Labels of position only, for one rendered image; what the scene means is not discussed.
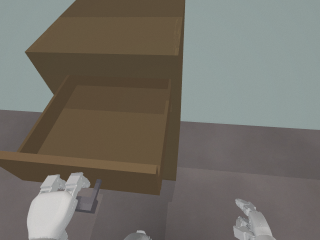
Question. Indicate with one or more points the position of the robot left hand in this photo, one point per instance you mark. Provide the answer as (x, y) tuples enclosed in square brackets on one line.
[(51, 210)]

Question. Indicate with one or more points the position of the robot right hand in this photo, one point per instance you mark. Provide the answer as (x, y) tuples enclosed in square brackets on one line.
[(255, 225)]

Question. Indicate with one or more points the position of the drawer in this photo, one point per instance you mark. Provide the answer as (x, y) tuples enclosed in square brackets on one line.
[(110, 128)]

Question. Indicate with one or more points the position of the handle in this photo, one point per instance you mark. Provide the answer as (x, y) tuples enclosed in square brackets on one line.
[(89, 204)]

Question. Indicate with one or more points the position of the cabinet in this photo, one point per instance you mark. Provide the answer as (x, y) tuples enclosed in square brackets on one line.
[(118, 38)]

